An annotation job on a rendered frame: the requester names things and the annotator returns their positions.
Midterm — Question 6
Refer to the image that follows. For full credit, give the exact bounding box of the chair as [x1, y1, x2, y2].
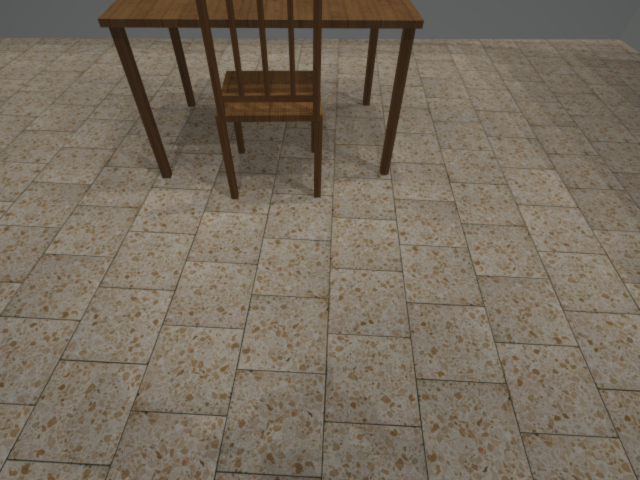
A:
[196, 0, 323, 199]

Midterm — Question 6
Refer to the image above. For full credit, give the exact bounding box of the table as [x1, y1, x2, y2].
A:
[98, 0, 424, 178]

